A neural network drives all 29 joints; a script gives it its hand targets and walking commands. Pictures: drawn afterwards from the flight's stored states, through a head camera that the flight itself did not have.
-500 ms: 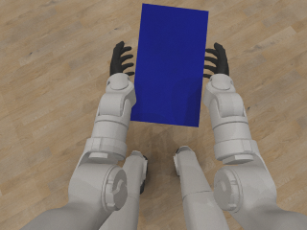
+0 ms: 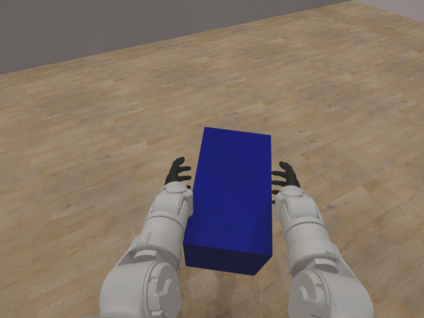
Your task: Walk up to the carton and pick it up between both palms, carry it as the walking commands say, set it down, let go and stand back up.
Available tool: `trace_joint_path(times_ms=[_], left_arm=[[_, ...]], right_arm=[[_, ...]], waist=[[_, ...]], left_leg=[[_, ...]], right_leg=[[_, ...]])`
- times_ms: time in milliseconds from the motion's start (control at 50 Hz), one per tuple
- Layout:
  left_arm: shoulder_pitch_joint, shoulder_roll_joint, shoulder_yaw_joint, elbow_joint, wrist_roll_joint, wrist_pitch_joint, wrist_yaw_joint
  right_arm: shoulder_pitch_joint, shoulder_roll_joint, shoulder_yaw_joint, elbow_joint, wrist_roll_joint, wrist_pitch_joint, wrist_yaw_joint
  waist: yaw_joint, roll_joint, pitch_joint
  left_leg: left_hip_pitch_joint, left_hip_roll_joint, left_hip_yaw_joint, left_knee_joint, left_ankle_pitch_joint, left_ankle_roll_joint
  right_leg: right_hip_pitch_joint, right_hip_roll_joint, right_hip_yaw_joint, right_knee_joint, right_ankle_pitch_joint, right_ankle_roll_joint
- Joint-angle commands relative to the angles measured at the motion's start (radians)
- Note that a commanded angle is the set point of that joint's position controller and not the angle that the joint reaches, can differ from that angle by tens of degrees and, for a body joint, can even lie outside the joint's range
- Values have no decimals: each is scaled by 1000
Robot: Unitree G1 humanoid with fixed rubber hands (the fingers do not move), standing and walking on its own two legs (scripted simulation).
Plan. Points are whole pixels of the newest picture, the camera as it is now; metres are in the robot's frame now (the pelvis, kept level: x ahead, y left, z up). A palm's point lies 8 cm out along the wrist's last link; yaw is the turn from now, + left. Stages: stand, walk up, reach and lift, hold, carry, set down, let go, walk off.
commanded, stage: reach and lift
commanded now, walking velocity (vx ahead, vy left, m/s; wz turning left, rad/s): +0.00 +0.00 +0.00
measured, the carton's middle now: (228, 199) +0.40 -0.03 -0.03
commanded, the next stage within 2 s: hold in 1.88 s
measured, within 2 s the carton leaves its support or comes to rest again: neither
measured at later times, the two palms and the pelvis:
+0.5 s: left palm (166, 178) +0.37 +0.09 +0.09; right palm (288, 186) +0.35 -0.14 +0.08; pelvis +0.05 +0.01 +0.03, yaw +0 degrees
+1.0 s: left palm (159, 190) +0.35 +0.11 +0.08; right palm (282, 190) +0.35 -0.13 +0.07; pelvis +0.03 -0.01 +0.02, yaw +1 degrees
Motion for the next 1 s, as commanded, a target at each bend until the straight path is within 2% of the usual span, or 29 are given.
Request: trace_joint_path(times_ms=[0,100,180,280,340,440,500,640,780,880,980], left_arm=[[-572,-1030,-315,30,-177,-13,-479],[-577,-1061,-436,-125,-249,23,-464],[-597,-1111,-547,-243,-307,49,-458],[-517,-1142,-583,-262,-318,83,-462],[-471,-1151,-580,-264,-315,100,-461],[-361,-1138,-559,-267,-288,149,-451],[-319,-1145,-542,-278,-278,171,-448],[-306,-1142,-593,-367,-290,214,-459],[-430,-1101,-633,-448,-322,210,-476],[-481,-1078,-600,-373,-311,191,-484],[-513,-1069,-542,-301,-288,168,-492]], right_arm=[[-631,1170,362,34,210,-41,377],[-549,1196,446,-54,250,0,379],[-582,1210,540,-183,313,22,390],[-574,1212,607,-270,359,51,396],[-527,1203,604,-259,361,68,402],[-452,1204,621,-268,364,111,406],[-426,1190,611,-276,357,126,410],[-395,1183,620,-339,348,149,405],[-448,1213,628,-339,345,149,401],[-508,1239,626,-296,341,128,394],[-554,1253,604,-242,334,99,379]], waist=[[4,-24,-326],[-27,-15,-325],[-36,-11,-377],[-25,-25,-406],[-19,-31,-410],[16,-38,-324],[33,-21,-270],[28,17,-185],[33,-20,-189],[46,-51,-245],[59,-63,-303]], left_leg=[[87,-14,79,-250,-67,38],[228,-12,67,-299,68,19],[315,-5,48,-317,126,8],[361,3,33,-328,188,7],[403,14,24,-332,263,2],[443,25,18,-348,347,-1],[446,24,20,-360,354,-6],[438,6,34,-374,308,-18],[389,-7,45,-364,142,-4],[341,-10,49,-350,64,15],[345,-14,55,-334,76,24]], right_leg=[[374,11,-93,-206,-54,-31],[474,14,-102,-240,106,-20],[519,24,-111,-243,159,-22],[548,27,-109,-247,209,-16],[533,30,-108,-253,249,-14],[535,26,-100,-274,285,-14],[536,26,-99,-286,276,-17],[544,28,-101,-297,240,-25],[531,24,-93,-287,108,-31],[539,13,-79,-269,51,-26],[516,4,-70,-268,50,-18]])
